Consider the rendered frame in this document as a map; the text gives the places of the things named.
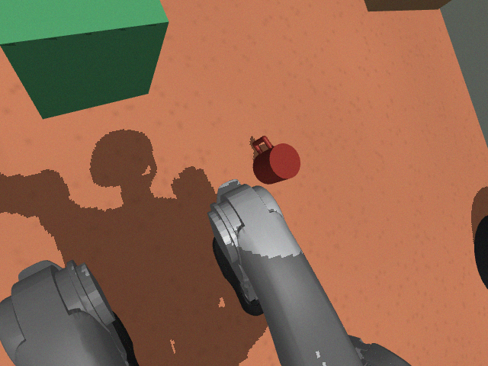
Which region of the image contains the left robot foot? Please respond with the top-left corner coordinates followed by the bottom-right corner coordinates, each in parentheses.
top-left (112, 312), bottom-right (139, 366)

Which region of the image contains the right robot hand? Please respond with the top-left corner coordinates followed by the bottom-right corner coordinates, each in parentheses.
top-left (348, 335), bottom-right (412, 366)

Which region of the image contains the right robot foot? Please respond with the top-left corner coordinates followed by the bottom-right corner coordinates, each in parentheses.
top-left (213, 237), bottom-right (263, 316)

